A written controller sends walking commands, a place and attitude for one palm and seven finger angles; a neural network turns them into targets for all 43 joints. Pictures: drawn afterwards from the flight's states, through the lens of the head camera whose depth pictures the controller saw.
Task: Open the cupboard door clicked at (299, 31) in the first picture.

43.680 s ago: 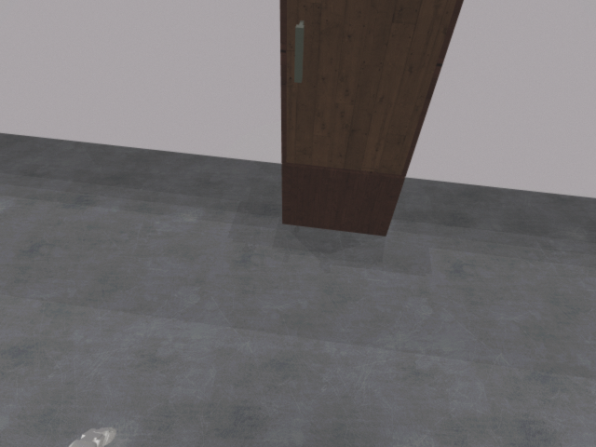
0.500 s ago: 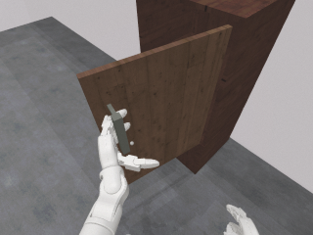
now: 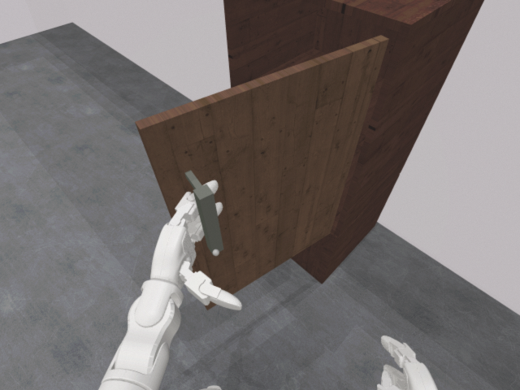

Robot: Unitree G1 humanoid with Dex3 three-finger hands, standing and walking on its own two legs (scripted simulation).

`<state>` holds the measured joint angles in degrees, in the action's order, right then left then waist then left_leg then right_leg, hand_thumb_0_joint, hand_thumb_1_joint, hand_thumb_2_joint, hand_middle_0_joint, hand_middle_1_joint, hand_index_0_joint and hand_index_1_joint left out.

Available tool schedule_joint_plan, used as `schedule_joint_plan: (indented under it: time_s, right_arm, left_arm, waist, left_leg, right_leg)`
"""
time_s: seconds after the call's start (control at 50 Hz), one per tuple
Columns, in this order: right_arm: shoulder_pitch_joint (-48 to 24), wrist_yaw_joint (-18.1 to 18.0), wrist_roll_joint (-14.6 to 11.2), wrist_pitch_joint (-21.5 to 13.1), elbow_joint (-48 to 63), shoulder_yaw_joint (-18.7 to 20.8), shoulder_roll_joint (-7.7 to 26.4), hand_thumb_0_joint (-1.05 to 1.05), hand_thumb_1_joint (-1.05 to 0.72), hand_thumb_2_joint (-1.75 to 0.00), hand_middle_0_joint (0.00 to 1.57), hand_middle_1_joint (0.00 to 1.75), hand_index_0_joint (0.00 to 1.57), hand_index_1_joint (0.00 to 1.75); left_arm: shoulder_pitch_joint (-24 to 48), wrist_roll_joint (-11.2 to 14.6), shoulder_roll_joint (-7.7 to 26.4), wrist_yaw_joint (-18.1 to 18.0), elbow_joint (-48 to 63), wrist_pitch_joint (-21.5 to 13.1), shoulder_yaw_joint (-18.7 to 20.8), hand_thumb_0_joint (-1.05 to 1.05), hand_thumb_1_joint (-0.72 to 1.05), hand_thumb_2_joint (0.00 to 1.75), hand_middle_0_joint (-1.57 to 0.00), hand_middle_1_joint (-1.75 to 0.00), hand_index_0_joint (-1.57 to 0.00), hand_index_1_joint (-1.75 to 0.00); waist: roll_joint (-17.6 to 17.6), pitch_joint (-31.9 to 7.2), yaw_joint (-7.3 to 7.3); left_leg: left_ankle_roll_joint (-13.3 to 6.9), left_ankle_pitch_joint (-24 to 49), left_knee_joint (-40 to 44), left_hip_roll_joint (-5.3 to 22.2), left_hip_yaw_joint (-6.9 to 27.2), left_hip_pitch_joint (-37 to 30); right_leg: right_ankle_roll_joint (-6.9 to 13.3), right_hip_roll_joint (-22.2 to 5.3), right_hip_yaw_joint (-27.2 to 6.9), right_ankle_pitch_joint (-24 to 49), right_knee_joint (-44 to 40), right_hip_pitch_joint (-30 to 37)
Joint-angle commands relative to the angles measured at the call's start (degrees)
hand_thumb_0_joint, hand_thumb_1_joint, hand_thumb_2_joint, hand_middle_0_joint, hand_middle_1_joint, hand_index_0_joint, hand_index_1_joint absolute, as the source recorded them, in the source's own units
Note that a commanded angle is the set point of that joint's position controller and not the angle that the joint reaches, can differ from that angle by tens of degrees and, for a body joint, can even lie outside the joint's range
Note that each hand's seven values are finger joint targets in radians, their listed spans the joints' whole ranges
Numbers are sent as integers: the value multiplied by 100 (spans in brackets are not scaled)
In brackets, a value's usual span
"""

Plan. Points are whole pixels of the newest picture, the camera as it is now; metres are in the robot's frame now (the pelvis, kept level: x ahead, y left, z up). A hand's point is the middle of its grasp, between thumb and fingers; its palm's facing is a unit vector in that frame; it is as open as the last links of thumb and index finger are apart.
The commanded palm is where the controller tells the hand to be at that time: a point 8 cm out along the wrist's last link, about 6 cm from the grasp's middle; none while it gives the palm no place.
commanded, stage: slide the hand sideways off the handle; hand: left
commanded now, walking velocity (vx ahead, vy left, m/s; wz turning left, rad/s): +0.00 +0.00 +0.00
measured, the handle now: (204, 214) +0.37 +0.11 +0.07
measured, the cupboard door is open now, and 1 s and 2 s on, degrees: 78 77 77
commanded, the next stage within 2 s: draw the hand back to the body in 0.80 s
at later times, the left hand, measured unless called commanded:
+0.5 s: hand (171, 278) +0.26 +0.14 +0.07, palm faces -0.05 -1.00 -0.03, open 16.2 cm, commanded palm +0.23 +0.20 +0.07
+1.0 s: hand (139, 295) +0.23 +0.17 +0.07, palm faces -0.06 -1.00 -0.03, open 16.3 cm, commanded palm +0.21 +0.24 +0.08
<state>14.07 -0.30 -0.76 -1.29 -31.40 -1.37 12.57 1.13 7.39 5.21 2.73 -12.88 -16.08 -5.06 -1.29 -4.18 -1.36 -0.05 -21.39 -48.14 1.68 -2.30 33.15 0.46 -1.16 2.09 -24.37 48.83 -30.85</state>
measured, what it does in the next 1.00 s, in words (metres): stands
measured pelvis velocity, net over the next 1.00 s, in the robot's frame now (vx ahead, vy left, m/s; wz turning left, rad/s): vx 0.01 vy -0.01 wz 0.03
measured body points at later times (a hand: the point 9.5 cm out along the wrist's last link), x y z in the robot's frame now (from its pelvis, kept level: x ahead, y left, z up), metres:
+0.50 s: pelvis +0.01 -0.02 -0.01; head +0.04 -0.03 +0.44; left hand +0.26 +0.19 +0.07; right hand +0.19 -0.25 -0.09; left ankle +0.03 +0.12 -0.70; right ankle +0.00 -0.12 -0.70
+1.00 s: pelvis +0.01 -0.01 -0.01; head +0.04 -0.02 +0.44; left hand +0.23 +0.23 +0.07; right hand +0.19 -0.24 -0.09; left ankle +0.03 +0.12 -0.70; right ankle +0.00 -0.12 -0.70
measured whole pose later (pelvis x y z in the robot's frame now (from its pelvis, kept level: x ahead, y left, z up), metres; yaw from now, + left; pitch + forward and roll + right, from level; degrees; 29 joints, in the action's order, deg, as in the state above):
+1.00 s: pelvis +0.01 -0.01 -0.01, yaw +2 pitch +8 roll -1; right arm 14.3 -3.9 -2.1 -8.4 -29.9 -1.5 14.3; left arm -17.2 18.0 14.6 18.4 1.1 -15.6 9.4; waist -2.7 -5.2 -0.1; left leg 1.1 -24.2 -53.6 2.6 0.7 37.2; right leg 1.5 -0.1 4.8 -27.0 52.3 -33.0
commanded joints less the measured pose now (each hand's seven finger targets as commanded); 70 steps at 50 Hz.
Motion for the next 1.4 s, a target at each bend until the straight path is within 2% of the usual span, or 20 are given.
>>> schedule_joint_plan:
  time_s: [0.0, 0.06, 0.1, 0.14, 0.2, 0.32, 0.42, 0.46, 0.52, 0.54, 0.62, 0.68, 0.88, 0.98, 1.04, 1.18, 1.2, 1.28, 1.3, 1.38]
  right_arm:
    - [-487, -27, -11, -276, 966, 245, 637, 0, -90, -90, 20, 30, 20, 30]
    - [-523, -68, -10, -301, 994, 235, 623, 0, -90, -90, 20, 30, 20, 30]
    - [-511, -110, -16, -323, 946, 246, 637, 0, -90, -90, 20, 30, 20, 30]
    - [-518, -122, -17, -380, 978, 249, 609, 0, -90, -90, 20, 30, 20, 30]
    - [-482, -146, -35, -417, 980, 249, 641, 0, -90, -90, 20, 30, 20, 30]
    - [-467, -215, -47, -549, 946, 278, 714, 0, -90, -90, 20, 30, 20, 30]
    - [-438, -246, -68, -643, 1027, 280, 723, 0, -90, -90, 20, 30, 20, 30]
    - [-424, -250, -80, -675, 1055, 275, 734, 0, -90, -90, 20, 30, 20, 30]
    - [-400, -290, -74, -691, 1056, 284, 772, 0, -90, -90, 20, 30, 20, 30]
    - [-418, -294, -80, -707, 1073, 276, 771, 0, -90, -90, 20, 30, 20, 30]
    - [-386, -347, -98, -783, 1064, 272, 824, 0, -90, -90, 20, 30, 20, 30]
    - [-385, -382, -112, -866, 1078, 267, 829, 0, -90, -90, 20, 30, 20, 30]
    - [-385, -426, -131, -1058, 1067, 252, 862, 0, -90, -90, 20, 30, 20, 30]
    - [-416, -442, -164, -1100, 1123, 229, 792, 0, -90, -90, 20, 30, 20, 30]
    - [-463, -454, -194, -1104, 1111, 200, 790, 0, -90, -90, 20, 30, 20, 30]
    - [-480, -476, -220, -1261, 1150, 157, 827, 0, -90, -90, 20, 30, 20, 30]
    - [-502, -483, -212, -1273, 1108, 154, 842, 0, -90, -90, 20, 30, 20, 30]
    - [-527, -505, -218, -1334, 1094, 131, 829, 0, -90, -90, 20, 30, 20, 30]
    - [-550, -505, -214, -1335, 1056, 131, 831, 0, -90, -90, 20, 30, 20, 30]
    - [-587, -504, -244, -1407, 1067, 101, 808, 0, -90, -90, 20, 30, 20, 30]
  left_arm:
    - [474, 14, 675, -136, 1373, -339, 725, 0, -50, 30, -15, -30, -15, -30]
    - [693, 46, 703, -67, 1712, -386, 695, 0, -50, 30, -15, -30, -15, -30]
    - [552, 127, 849, -3, 1658, -404, 892, 0, -50, 30, -15, -30, -15, -30]
    - [217, 242, 798, 129, 1886, -441, 917, 0, -50, 30, -15, -30, -15, -30]
    - [-269, 393, 943, 312, 1932, -430, 1111, 0, -50, 30, -15, -30, -15, -30]
    - [-162, 514, 1130, 656, 2160, -485, 1169, 0, -50, 30, -15, -30, -15, -30]
    - [-732, 699, 1264, 927, 2332, -475, 1377, 0, -50, 30, -15, -30, -15, -30]
    - [-889, 759, 1318, 1008, 2444, -464, 1426, 0, -50, 30, -15, -30, -15, -30]
    - [-1037, 826, 1506, 1144, 2375, -455, 1631, 0, -50, 30, -15, -30, -15, -30]
    - [-1069, 847, 1453, 1223, 2429, -465, 1565, 0, -50, 30, -15, -30, -15, -30]
    - [-1068, 986, 1635, 1429, 2400, -471, 1745, 0, -50, 30, -15, -30, -15, -30]
    - [-1130, 1070, 1626, 1541, 2478, -485, 1765, 0, -50, 30, -15, -30, -15, -30]
    - [-1072, 1155, 1692, 1623, 2510, -394, 1793, 0, -50, 30, -15, -30, -15, -30]
    - [-1363, 1182, 2011, 1493, 3048, -257, 2192, 0, -50, 30, -15, -30, -15, -30]
    - [-1518, 1235, 1927, 1489, 2957, -75, 2183, 0, -50, 30, -15, -30, -15, -30]
    - [-1709, 1261, 1886, 1567, 3406, 293, 2089, 0, -50, 30, -15, -30, -15, -30]
    - [-1684, 1266, 1967, 1544, 3363, 330, 2175, 0, -50, 30, -15, -30, -15, -30]
    - [-1708, 1290, 2076, 1539, 3610, 463, 2385, 0, -50, 30, -15, -30, -15, -30]
    - [-1817, 1274, 2118, 1522, 3554, 509, 2446, 0, -47, 32, -15, -30, -15, -30]
    - [-1903, 1328, 2058, 1601, 3885, 626, 2424, 0, -32, 37, -16, -30, -16, -30]
  waist:
    - [264, -1087, 245]
    - [105, -1085, 157]
    - [244, -1040, 149]
    - [46, -1284, 223]
    - [218, -1270, 223]
    - [234, -1197, 49]
    - [114, -1315, 155]
    - [42, -1255, 155]
    - [310, -1185, 116]
    - [116, -1154, 105]
    - [212, -1036, 58]
    - [27, -1084, 91]
    - [26, -1031, 72]
    - [-301, -1280, 244]
    - [-175, -928, 206]
    - [-212, -814, 194]
    - [-54, -741, 180]
    - [-262, -745, 256]
    - [-131, -710, 259]
    - [-401, -690, 286]
  left_leg:
    - [-58, 614, 718, -161, 230, -708]
    - [-63, 490, 666, -168, 227, -712]
    - [-79, 518, 629, -169, 232, -676]
    - [-69, 807, 583, -196, 199, -766]
    - [-67, 940, 533, -200, 193, -668]
    - [-96, 861, 336, -223, 237, -586]
    - [-86, 1046, 267, -255, 238, -538]
    - [-81, 1059, 250, -251, 248, -524]
    - [-97, 951, 137, -259, 238, -313]
    - [-91, 944, 115, -271, 230, -311]
    - [-93, 851, 42, -256, 268, -200]
    - [-88, 854, 37, -252, 290, -273]
    - [-93, 647, 28, -235, 341, -202]
    - [-90, 791, 264, -217, 348, -502]
    - [-81, 651, 386, -196, 367, -474]
    - [-91, 648, 670, -169, 443, -829]
    - [-103, 651, 671, -170, 449, -804]
    - [-79, 686, 839, -168, 477, -1004]
    - [-94, 736, 849, -155, 479, -1018]
    - [-75, 932, 984, -161, 480, -1261]
  right_leg:
    - [106, 212, 57, 1062, -770, 348]
    - [88, 213, 28, 964, -771, 249]
    - [82, 233, 0, 992, -808, 281]
    - [86, 212, -11, 1397, -738, 483]
    - [66, 231, -10, 1616, -714, 588]
    - [11, 206, -79, 1628, -689, 341]
    - [12, 183, -112, 1900, -611, 519]
    - [9, 184, -97, 1936, -599, 476]
    - [-57, 137, -253, 1915, -671, 507]
    - [-55, 119, -281, 1925, -672, 486]
    - [-56, 133, -299, 1704, -689, 358]
    - [-28, 156, -249, 1592, -647, 276]
    - [-16, 177, -213, 1080, -649, 62]
    - [27, 207, -99, 1193, -690, 365]
    - [14, 230, -55, 1026, -832, 340]
    - [5, 275, 122, 1046, -983, 408]
    - [5, 281, 103, 1021, -1032, 472]
    - [21, 278, 165, 1054, -1111, 584]
    - [26, 296, 178, 1084, -1153, 641]
    - [30, 294, 230, 1336, -1224, 777]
